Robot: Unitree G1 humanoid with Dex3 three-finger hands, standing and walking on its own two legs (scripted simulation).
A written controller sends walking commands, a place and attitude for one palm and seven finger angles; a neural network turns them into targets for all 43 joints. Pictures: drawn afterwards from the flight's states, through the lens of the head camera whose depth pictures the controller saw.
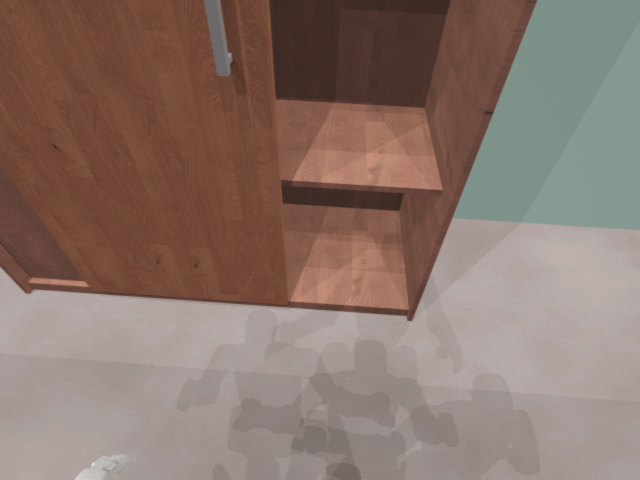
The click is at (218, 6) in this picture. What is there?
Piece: wardrobe's sliding door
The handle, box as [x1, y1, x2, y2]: [204, 0, 232, 75]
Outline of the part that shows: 204,0 217,75 228,75 230,71 229,64 232,59 231,53 228,53 226,49 219,0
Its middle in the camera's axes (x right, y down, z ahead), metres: -0.18 -0.39 +0.66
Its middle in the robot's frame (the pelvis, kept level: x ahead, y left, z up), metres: +0.77 +0.23 +0.24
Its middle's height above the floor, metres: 1.01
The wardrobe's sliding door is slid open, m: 0.44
